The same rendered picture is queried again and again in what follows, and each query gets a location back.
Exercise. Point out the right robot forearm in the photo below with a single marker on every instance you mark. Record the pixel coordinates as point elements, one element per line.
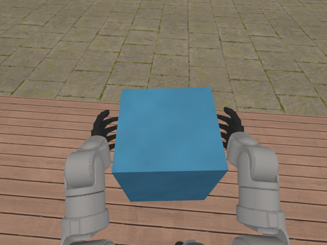
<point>259,205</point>

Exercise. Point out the carton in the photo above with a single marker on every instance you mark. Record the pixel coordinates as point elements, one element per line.
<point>168,144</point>

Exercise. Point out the right robot upper arm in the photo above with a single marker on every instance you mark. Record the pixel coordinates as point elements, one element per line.
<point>256,240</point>

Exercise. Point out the left robot forearm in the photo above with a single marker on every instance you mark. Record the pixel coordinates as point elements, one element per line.
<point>84,184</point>

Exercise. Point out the robot left hand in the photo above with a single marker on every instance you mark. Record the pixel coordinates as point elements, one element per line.
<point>100,124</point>

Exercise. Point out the robot right hand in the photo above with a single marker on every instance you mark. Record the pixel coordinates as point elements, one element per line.
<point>234,124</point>

